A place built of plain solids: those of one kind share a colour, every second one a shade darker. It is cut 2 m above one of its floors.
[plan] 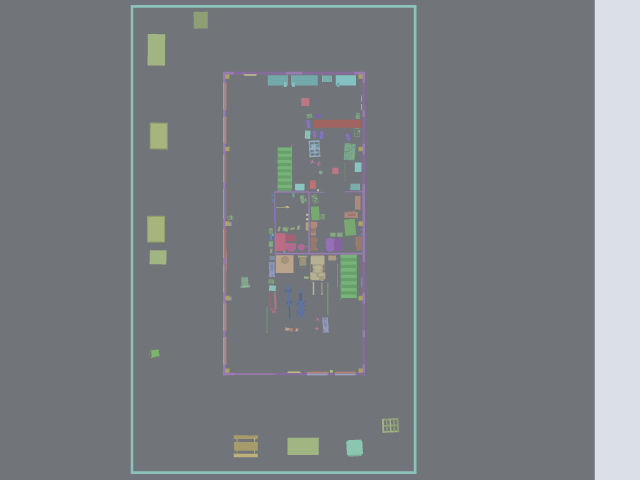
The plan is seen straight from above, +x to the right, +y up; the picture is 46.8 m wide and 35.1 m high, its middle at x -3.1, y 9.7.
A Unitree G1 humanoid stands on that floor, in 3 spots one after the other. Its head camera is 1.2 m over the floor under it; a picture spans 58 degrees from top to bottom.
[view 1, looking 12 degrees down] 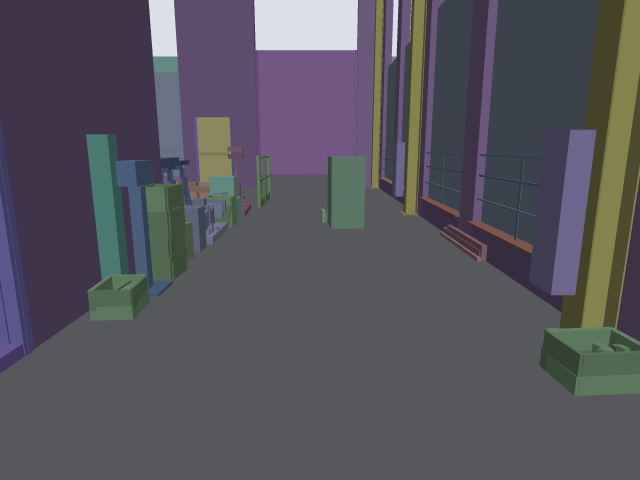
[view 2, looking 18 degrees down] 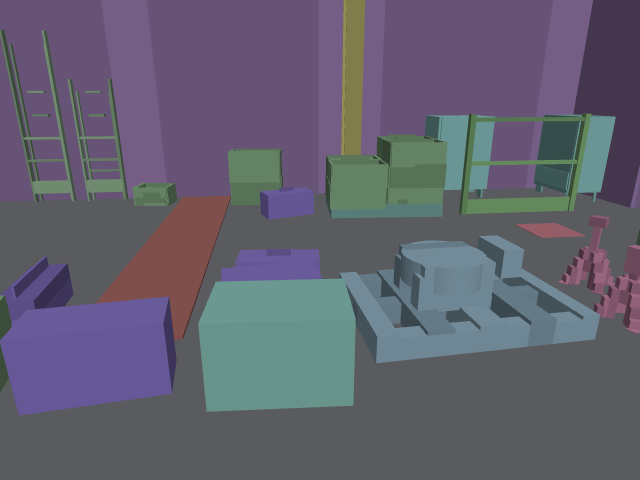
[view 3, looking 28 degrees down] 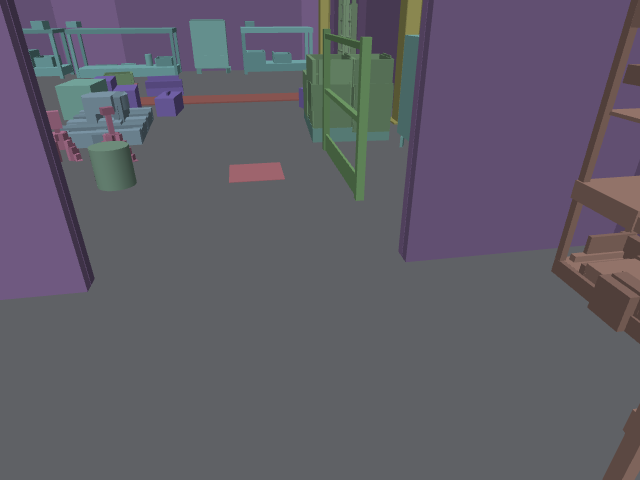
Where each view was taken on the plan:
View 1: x -8.20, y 13.45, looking -90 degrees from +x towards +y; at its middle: ground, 5.77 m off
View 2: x -5.67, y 17.43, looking -7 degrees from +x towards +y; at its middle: ground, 3.88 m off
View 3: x -2.05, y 11.25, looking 80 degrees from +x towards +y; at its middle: ground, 2.56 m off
